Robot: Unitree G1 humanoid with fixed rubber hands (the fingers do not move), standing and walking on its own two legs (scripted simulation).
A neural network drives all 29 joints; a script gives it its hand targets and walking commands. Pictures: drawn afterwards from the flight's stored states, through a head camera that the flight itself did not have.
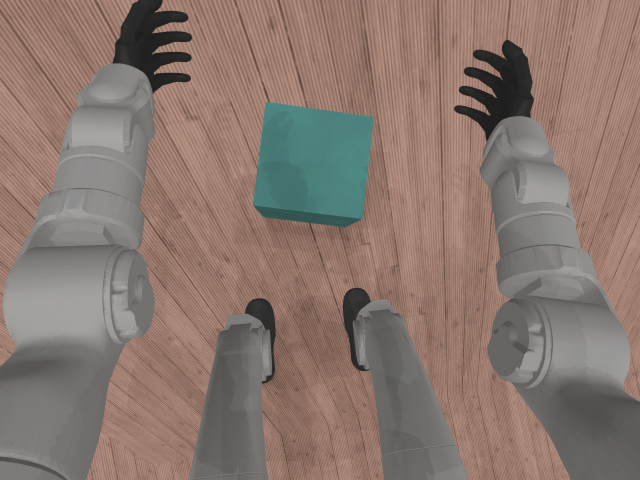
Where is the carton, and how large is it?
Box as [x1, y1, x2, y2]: [253, 102, 373, 226]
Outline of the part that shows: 266,102 253,205 265,217 339,226 346,226 361,219 373,117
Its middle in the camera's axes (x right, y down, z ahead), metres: -0.02 -0.15 +0.86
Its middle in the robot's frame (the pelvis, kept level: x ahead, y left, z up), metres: +0.51 -0.04 -0.53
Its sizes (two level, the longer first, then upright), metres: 0.210 0.200 0.250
